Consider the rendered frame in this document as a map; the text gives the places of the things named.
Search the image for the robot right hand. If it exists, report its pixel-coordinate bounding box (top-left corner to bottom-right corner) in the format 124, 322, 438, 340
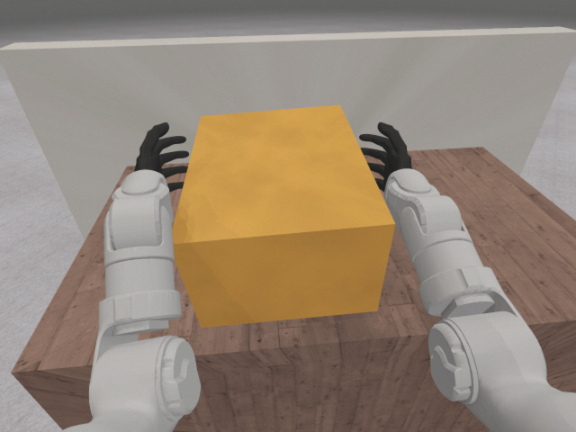
359, 122, 412, 191

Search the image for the pedestal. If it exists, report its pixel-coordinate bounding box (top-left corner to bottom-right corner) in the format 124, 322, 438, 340
11, 147, 576, 432

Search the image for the robot left hand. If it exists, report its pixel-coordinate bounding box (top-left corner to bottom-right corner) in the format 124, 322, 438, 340
134, 122, 189, 192

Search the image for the robot right upper arm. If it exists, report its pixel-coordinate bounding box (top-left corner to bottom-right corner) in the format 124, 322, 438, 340
428, 311, 576, 432

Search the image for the carton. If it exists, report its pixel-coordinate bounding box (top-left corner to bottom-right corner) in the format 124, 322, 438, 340
172, 105, 395, 328

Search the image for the robot left upper arm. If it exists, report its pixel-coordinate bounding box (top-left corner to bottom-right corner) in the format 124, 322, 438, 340
60, 335, 201, 432

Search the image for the right robot forearm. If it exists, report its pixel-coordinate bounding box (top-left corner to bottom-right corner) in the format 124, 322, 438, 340
383, 168, 547, 376

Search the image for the left robot forearm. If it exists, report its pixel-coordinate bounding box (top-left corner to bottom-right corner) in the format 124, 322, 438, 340
89, 170, 182, 416

